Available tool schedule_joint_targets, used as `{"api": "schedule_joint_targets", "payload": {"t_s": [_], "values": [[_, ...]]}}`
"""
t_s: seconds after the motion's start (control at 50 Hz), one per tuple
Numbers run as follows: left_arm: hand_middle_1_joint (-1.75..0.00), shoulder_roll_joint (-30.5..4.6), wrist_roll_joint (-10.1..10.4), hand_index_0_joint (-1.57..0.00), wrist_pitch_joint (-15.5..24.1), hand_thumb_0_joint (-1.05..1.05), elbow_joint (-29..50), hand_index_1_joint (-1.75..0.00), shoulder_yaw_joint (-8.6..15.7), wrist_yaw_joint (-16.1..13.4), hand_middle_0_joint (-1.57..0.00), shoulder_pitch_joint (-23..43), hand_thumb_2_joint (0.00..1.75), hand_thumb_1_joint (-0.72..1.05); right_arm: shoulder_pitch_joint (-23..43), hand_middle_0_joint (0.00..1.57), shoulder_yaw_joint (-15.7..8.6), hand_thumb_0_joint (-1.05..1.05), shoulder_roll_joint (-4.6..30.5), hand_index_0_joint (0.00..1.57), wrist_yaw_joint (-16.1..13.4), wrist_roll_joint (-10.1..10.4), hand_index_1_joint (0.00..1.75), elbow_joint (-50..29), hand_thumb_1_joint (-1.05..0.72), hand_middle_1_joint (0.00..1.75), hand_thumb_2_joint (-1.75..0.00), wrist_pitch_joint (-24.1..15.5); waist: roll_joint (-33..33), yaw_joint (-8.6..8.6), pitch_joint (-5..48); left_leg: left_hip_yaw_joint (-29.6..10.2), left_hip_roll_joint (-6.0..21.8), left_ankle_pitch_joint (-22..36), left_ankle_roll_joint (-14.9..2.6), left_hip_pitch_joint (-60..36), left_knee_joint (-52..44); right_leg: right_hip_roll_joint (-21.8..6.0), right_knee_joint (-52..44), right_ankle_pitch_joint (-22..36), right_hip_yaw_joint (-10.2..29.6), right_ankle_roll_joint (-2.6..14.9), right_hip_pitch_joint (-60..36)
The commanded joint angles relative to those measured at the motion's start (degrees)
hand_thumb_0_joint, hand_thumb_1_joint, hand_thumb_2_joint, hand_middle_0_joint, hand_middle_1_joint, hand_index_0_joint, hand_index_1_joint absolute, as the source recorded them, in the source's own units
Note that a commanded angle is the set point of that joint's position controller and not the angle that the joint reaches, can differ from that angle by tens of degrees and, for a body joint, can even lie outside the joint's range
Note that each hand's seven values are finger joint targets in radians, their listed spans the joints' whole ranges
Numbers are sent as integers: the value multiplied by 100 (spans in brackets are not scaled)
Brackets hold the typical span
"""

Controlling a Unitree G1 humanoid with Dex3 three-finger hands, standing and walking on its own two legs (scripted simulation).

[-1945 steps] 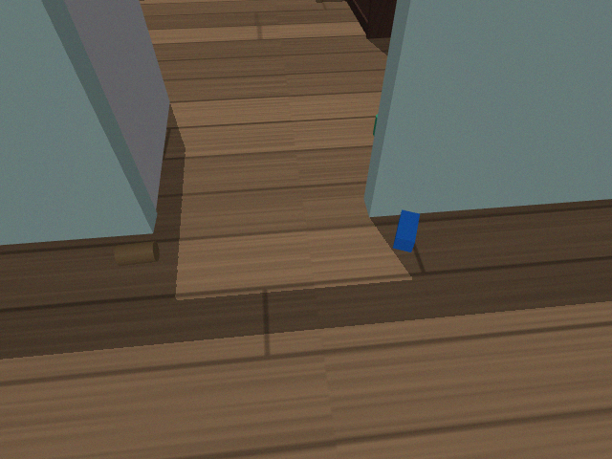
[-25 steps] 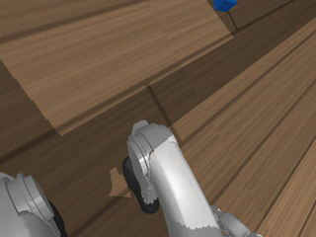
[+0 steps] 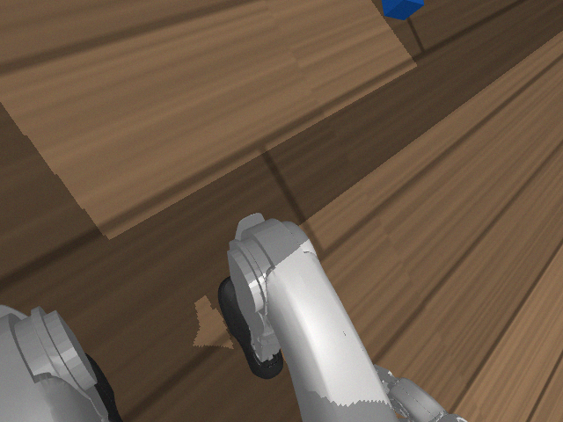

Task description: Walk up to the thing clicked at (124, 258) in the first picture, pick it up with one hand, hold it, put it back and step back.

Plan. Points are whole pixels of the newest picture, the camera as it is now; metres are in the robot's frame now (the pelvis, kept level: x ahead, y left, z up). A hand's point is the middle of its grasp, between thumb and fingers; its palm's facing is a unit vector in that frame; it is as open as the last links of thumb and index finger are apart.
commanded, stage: withdraw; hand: left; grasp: from above
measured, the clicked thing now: out of the picture +0.47 +0.31 -0.27
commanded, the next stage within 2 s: home in 0.80 s
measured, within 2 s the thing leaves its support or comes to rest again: neither
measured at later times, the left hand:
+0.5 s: hand out of the picture +0.46 +0.34 -0.09, palm faces -0.35 -0.09 -0.93, open 14.2 cm
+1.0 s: hand out of the picture +0.45 +0.32 -0.13, palm faces -0.47 -0.11 -0.88, open 13.7 cm
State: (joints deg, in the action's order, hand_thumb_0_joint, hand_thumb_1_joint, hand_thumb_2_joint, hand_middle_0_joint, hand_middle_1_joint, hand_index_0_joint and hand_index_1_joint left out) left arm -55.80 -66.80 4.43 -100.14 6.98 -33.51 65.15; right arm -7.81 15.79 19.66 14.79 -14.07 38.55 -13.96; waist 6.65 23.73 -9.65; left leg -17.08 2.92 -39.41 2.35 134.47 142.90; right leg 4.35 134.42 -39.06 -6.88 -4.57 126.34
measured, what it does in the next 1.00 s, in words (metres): stands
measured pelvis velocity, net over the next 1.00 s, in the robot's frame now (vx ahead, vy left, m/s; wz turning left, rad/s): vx -0.02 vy -0.01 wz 0.11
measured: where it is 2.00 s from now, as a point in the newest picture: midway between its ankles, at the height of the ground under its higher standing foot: (188, 384)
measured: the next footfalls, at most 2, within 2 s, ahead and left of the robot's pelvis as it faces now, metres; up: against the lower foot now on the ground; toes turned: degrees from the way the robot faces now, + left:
none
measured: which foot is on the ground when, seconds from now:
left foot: down 0.00-1.00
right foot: down 0.00-1.00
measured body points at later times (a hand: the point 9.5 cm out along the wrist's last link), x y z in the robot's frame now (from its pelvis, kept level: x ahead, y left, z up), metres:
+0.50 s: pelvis +0.00 +0.00 +0.03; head +0.21 +0.08 +0.42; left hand +0.47 +0.34 -0.04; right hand +0.11 -0.26 -0.08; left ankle +0.07 +0.14 -0.28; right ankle +0.11 -0.13 -0.28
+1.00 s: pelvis -0.02 -0.01 +0.02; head +0.22 +0.08 +0.39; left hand +0.47 +0.32 -0.08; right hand +0.04 -0.29 -0.06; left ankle +0.07 +0.14 -0.28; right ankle +0.11 -0.13 -0.28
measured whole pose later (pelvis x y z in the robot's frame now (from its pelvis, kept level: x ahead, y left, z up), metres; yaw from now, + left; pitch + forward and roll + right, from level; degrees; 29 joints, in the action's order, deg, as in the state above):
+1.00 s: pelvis -0.02 -0.01 +0.02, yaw +6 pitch +32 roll -8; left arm -46.4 -70.3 9.1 -88.0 0.2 -15.9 64.8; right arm -12.0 8.6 18.2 5.2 -8.1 38.0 -0.3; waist 1.4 18.5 -0.1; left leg -11.0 1.7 -33.7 2.3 133.3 134.7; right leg 1.6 131.3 -36.4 -2.8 -3.0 127.1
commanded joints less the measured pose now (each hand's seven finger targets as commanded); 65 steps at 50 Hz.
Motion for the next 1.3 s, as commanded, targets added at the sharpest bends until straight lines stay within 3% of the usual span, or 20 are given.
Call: {"api": "schedule_joint_targets", "payload": {"t_s": [0.0, 0.06, 0.14, 0.16, 0.2, 0.24, 0.32, 0.46, 0.5, 0.56, 0.66, 0.84, 0.88, 0.92, 0.96, 1.02, 1.06, 1.12, 1.2, 1.28], "values": [[-100, -1089, 3, -7, -5, 0, 748, -101, -43, -219, -7, 1424, 108, -56, -1253, 20, -564, 0, 1859, 20, -49, 11, 30, 157, -91, 30, -90, -11, -3126, 248, 3834, 853, 140, 1234, -201, -3098, -1362, 176, -1208, 1732, -884, 531, -2112], [-100, -1158, 34, -6, -28, 0, 947, -100, 74, -231, -7, 1351, 100, -56, -1252, 20, -590, 0, 1800, 20, -24, 43, 30, 170, -91, 30, -90, -13, -3181, 138, 3946, 874, 129, 1298, -198, -3095, -1350, 162, -1173, 1789, -867, 537, -2116], [-99, -1028, 9, -6, -8, 0, 2119, -99, -73, -48, -7, 1632, 100, -56, -1060, 20, -708, 0, 1696, 20, 16, 110, 30, 74, -91, 30, -91, 11, -3777, -45, 4570, 937, 107, 1438, -159, -3516, -1436, 129, -1173, 1879, -816, 585, -2141], [-99, -1011, 6, -6, -54, 0, 2075, -100, -72, 28, -7, 1249, 101, -57, -1013, 20, -751, 0, 1666, 20, 20, 157, 30, 92, -91, 30, -91, 50, -3682, -188, 4624, 961, 110, 1432, -172, -3526, -1457, 146, -1215, 1878, -771, 585, -2188], [-98, -1188, -30, -6, -74, 0, 3000, -99, 237, 167, -7, 952, 101, -57, -1094, 20, -968, 0, 1642, 20, 42, 257, 30, 114, -91, 30, -91, 151, -4118, -569, 5477, 1035, 69, 1825, -133, -3892, -1506, 100, -1140, 2122, -710, 613, -2346], [-98, -762, -7, -6, -191, 0, 3126, -99, 83, 394, -7, 581, 101, -57, -988, 20, -1101, 0, 1522, 20, 77, 396, 30, 125, -91, 30, -91, 327, -4058, -731, 5506, 1114, 31, 1794, -147, -3780, -1631, 100, -1144, 2043, -621, 644, -2136], [-98, -90, 87, -6, -370, 0, 3398, -99, -211, 902, -7, 593, 101, -55, -1124, 20, -1352, 0, 1354, 20, 69, 615, 30, 126, -90, 30, -90, 656, -3338, -729, 5122, 1215, -45, 1309, -270, -3156, -1782, 81, -1396, 1700, -479, 621, -1861], [-98, 922, 345, -6, -465, 0, 4009, -100, -910, 1924, -8, 1060, 103, -56, -1324, 20, -1764, 0, 1158, 20, -227, 868, 30, 87, -91, 30, -91, 1119, -2382, -716, 5138, 1192, -112, 847, -308, -3458, -2422, -12, -1983, 1159, -265, 659, -1912], [-98, 1084, 392, -6, -444, 0, 3579, -100, -1052, 2151, -8, 993, 103, -55, -1316, 20, -1770, 0, 1079, 20, -359, 884, 30, 41, -91, 30, -91, 1231, -1805, -603, 4688, 1270, -130, 699, -376, -3044, -2346, 14, -2204, 951, -154, 641, -1963], [-98, 985, 353, -7, -342, 0, 3448, -100, -1075, 2366, -9, 1195, 102, -53, -1231, 20, -1716, 0, 999, 20, -579, 895, 30, -58, -90, 30, -90, 1363, -1646, -691, 4424, 1343, -185, 563, -380, -2945, -2523, -55, -2361, 730, -74, 668, -2012], [-98, 752, 210, -8, -149, 0, 2939, -99, -1045, 2397, -9, 1441, 101, -50, -1097, 20, -1537, 0, 889, 20, -862, 868, 30, -178, -89, 30, -90, 1468, -1490, -736, 4216, 1421, -225, 353, -387, -2759, -2632, -93, -2409, 369, 37, 674, -1995], [-97, 107, -183, -11, 317, 0, 2143, -97, -842, 1880, -11, 1993, 97, -47, -1172, 20, -1180, 0, 1010, 20, -1039, 686, 30, -254, -89, 30, -89, 1369, -1844, -498, 4337, 1386, -233, 230, -376, -2541, -2284, -118, -2035, 270, -6, 647, -1766], [-99, -269, -309, -10, 414, 0, 2143, -98, -687, 1691, -9, 2082, 97, -49, -1234, 20, -1143, 0, 1121, 20, -1040, 659, 30, -243, -89, 30, -89, 1323, -2062, -531, 4494, 1382, -226, 353, -369, -2693, -2170, -126, -1918, 474, -109, 626, -1688], [-83, -444, -355, -23, 488, 0, 2049, -82, -537, 1477, -25, 2135, 95, -33, -1283, 20, -1107, 0, 1144, 20, -1027, 581, 30, -240, -88, 30, -89, 1270, -2409, -523, 4659, 1363, -219, 406, -320, -2826, -2098, -127, -1722, 557, -159, 645, -1683], [-71, -526, -345, -23, 526, 0, 2226, -74, -390, 1277, -26, 2335, 96, -24, -1383, 20, -1111, 0, 1202, 20, -1007, 513, 30, -205, -88, 30, -89, 1201, -2613, -490, 4881, 1341, -212, 509, -291, -3048, -2039, -130, -1637, 711, -270, 636, -1607], [-65, -573, -139, -22, 455, 0, 2546, -67, -164, 1096, -25, 2138, 94, -9, -1518, 20, -1196, 0, 1264, 20, -947, 459, 30, -143, -89, 30, -89, 1057, -3070, -570, 5165, 1362, -187, 753, -235, -3411, -1986, -148, -1500, 974, -366, 655, -1590], [-63, -626, 108, -23, 324, 0, 3051, -65, 97, 1031, -25, 1829, 97, 4, -1622, 20, -1325, 0, 1321, 20, -908, 479, 30, -188, -89, 30, -90, 1013, -3332, -671, 5871, 1412, -184, 1143, -218, -3831, -1977, -194, -1449, 1357, -367, 645, -1902], [-60, -558, 741, -23, 51, 0, 3698, -62, 248, 1111, -25, 1642, 100, 20, -1691, 20, -1473, 0, 1227, 20, -816, 608, 30, -118, -89, 30, -90, 1023, -3487, -932, 6525, 1487, -148, 1352, -251, -4055, -2133, -164, -1573, 1595, -274, 628, -2277], [-53, 20, 1487, -23, -319, 0, 4048, -54, 219, 1518, -24, 998, 100, 43, -1803, 20, -1645, 0, 1065, 20, -741, 758, 30, 79, -89, 30, -90, 1083, -3291, -1058, 6341, 1527, -145, 1544, -287, -4110, -2334, -164, -1811, 1728, -212, 632, -2432], [-42, 514, 2222, -22, -611, 0, 4954, -43, 168, 2124, -22, 132, 96, 66, -1680, 20, -1883, 0, 1009, 20, -722, 1007, 30, -46, -89, 30, -90, 1249, -2984, -1361, 6414, 1443, -150, 1735, -300, -4590, -2868, -180, -2177, 1771, -91, 667, -2588]]}}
